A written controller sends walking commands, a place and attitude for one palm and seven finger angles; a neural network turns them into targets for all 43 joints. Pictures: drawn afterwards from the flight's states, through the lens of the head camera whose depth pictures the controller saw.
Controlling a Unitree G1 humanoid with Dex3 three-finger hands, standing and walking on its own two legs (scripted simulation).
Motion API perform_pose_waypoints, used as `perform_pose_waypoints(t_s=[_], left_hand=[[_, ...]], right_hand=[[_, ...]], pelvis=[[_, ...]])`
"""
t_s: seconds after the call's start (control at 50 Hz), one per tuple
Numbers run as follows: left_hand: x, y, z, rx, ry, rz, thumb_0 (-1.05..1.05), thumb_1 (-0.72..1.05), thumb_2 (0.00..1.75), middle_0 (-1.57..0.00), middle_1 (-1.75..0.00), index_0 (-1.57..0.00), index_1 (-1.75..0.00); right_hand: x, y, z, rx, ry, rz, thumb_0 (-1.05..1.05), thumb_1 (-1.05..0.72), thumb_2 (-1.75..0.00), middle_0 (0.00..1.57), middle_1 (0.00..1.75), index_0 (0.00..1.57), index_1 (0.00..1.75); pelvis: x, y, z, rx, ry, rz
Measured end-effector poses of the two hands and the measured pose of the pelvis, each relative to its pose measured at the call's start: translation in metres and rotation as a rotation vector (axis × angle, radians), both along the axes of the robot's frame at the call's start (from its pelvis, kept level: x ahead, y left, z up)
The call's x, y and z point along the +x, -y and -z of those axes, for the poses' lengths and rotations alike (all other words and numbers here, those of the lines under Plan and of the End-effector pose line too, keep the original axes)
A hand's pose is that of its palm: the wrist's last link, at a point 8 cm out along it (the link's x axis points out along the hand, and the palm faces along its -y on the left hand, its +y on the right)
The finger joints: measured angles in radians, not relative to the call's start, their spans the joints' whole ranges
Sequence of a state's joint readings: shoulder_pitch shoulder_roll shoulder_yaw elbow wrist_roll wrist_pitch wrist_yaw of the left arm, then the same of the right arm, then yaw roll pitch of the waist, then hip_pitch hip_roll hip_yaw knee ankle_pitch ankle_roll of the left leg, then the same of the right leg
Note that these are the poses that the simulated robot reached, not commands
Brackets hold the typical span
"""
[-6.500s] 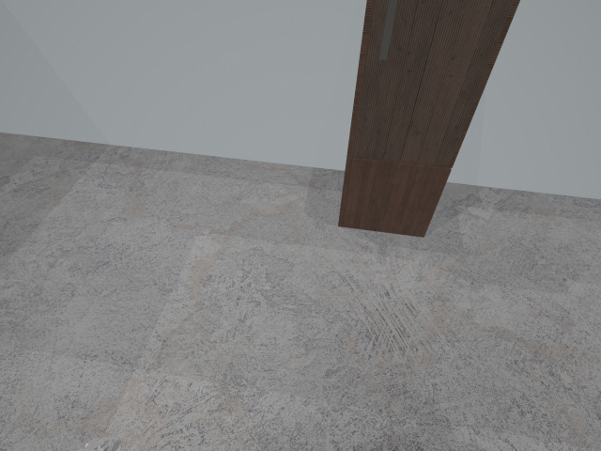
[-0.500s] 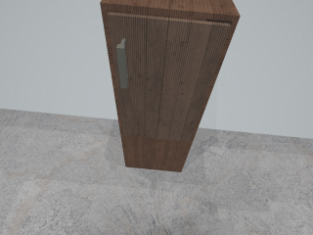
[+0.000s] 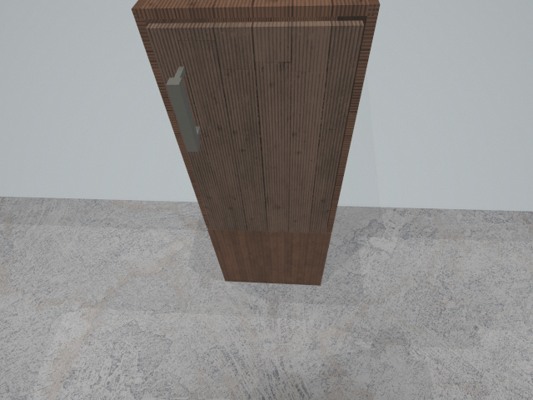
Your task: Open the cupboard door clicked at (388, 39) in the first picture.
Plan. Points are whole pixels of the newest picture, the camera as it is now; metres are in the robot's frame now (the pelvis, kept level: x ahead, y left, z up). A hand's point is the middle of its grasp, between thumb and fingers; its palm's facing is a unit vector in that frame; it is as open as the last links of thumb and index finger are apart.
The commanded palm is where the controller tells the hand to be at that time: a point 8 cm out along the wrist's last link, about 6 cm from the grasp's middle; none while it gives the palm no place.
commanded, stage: come to a stop and stand still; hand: left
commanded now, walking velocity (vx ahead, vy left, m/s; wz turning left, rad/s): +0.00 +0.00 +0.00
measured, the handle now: (187, 110) +0.58 +0.19 +0.11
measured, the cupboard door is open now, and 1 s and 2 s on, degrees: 0 0 0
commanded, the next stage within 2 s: look again from close up in 0.34 s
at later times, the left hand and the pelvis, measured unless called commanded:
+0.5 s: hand out of the picture -0.04 +0.20 -0.18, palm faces +0.02 -0.98 -0.20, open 7.4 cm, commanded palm none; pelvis -0.02 +0.03 +0.00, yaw -1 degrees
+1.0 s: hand out of the picture +0.02 +0.20 -0.16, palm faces +0.00 -0.97 -0.24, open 7.3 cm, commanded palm none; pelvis -0.01 +0.02 +0.00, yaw -1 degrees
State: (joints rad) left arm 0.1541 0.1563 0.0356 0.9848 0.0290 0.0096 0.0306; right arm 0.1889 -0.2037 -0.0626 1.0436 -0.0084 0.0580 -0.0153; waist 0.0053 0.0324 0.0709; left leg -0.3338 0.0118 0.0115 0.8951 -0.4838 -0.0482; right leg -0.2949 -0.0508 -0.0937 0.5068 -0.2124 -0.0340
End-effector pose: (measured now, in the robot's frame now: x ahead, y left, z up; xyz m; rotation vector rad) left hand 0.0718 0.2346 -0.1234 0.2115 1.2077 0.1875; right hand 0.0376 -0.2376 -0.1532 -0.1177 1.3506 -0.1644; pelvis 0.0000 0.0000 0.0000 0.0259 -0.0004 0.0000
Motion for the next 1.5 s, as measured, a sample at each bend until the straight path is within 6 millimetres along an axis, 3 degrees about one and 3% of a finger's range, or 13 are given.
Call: perform_pose_waypoints(t_s=[0.14, 0.22, 0.38, 0.5, 0.62, 0.8, 0.96, 1.16, 1.32, 1.5], left_hand=[[-0.035, -0.023, 0.022, -0.049, -0.045, -0.042, 0.01, 0.91, 0.9, -0.2, -0.3, -0.2, -0.3], [-0.058, -0.03, 0.023, -0.063, -0.098, -0.06, 0.01, 0.91, 0.9, -0.2, -0.3, -0.2, -0.3], [-0.103, -0.025, 0.02, -0.07, -0.213, -0.059, 0.01, 0.91, 0.9, -0.19, -0.3, -0.2, -0.3], [-0.117, -0.018, 0.021, -0.069, -0.238, -0.042, 0.01, 0.91, 0.9, -0.2, -0.3, -0.2, -0.3], [-0.112, -0.022, 0.019, -0.06, -0.206, -0.03, 0.01, 0.91, 0.9, -0.2, -0.3, -0.2, -0.3], [-0.08, -0.026, 0.009, -0.023, -0.127, -0.012, 0.01, 0.91, 0.9, -0.2, -0.3, -0.2, -0.3], [-0.062, -0.018, 0.008, -0.019, -0.103, 0.003, 0.01, 0.92, 0.9, -0.2, -0.3, -0.2, -0.3], [-0.064, -0.006, 0.015, -0.039, -0.131, -0.008, 0.01, 0.92, 0.9, -0.2, -0.3, -0.2, -0.3], [-0.073, 0.009, 0.026, -0.082, -0.2, -0.035, 0.01, 0.92, 0.9, -0.2, -0.3, -0.2, -0.3], [-0.064, 0.013, 0.029, -0.091, -0.22, -0.053, 0.01, 0.92, 0.9, -0.2, -0.3, -0.2, -0.3]], right_hand=[[-0.013, -0.021, -0.008, -0.041, 0.045, -0.03, 0.0, -0.91, -0.89, 0.2, 0.3, 0.2, 0.3], [-0.028, -0.037, -0.014, -0.037, 0.018, -0.041, 0.01, -0.91, -0.89, 0.2, 0.3, 0.2, 0.3], [-0.042, -0.043, -0.01, -0.018, -0.01, -0.017, 0.01, -0.93, -0.89, 0.2, 0.3, 0.21, 0.3], [-0.052, -0.047, -0.008, -0.005, -0.011, -0.011, 0.01, -0.92, -0.89, 0.2, 0.3, 0.2, 0.3], [-0.056, -0.056, 0.0, 0.019, 0.025, -0.015, 0.01, -0.92, -0.89, 0.2, 0.3, 0.2, 0.3], [-0.065, -0.062, 0.006, 0.059, 0.011, -0.009, 0.01, -0.92, -0.89, 0.2, 0.3, 0.2, 0.3], [-0.072, -0.054, 0.006, 0.061, -0.027, 0.001, 0.01, -0.91, -0.89, 0.2, 0.3, 0.2, 0.3], [-0.073, -0.036, 0.004, 0.033, -0.066, 0.001, 0.0, -0.91, -0.89, 0.2, 0.3, 0.2, 0.3], [-0.063, -0.031, 0.005, 0.019, -0.092, 0.008, 0.0, -0.91, -0.89, 0.2, 0.3, 0.2, 0.3], [-0.035, -0.04, 0.004, 0.021, -0.078, 0.004, 0.0, -0.91, -0.89, 0.2, 0.3, 0.2, 0.3]], pelvis=[[-0.016, -0.021, 0.007, -0.026, -0.001, -0.007], [-0.018, -0.026, 0.001, -0.017, 0.004, -0.005], [-0.018, -0.031, -0.002, -0.023, 0.011, 0.008], [-0.022, -0.033, 0.0, -0.03, 0.009, 0.014], [-0.02, -0.038, 0.003, -0.025, 0.018, 0.009], [-0.017, -0.033, 0.002, -0.011, 0.026, 0.016], [-0.015, -0.023, 0.001, -0.009, 0.018, 0.019], [-0.009, -0.012, 0.003, -0.011, 0.018, 0.018], [0.009, -0.008, 0.008, -0.02, 0.005, 0.017], [0.024, -0.008, 0.007, -0.023, 0.002, 0.014]])
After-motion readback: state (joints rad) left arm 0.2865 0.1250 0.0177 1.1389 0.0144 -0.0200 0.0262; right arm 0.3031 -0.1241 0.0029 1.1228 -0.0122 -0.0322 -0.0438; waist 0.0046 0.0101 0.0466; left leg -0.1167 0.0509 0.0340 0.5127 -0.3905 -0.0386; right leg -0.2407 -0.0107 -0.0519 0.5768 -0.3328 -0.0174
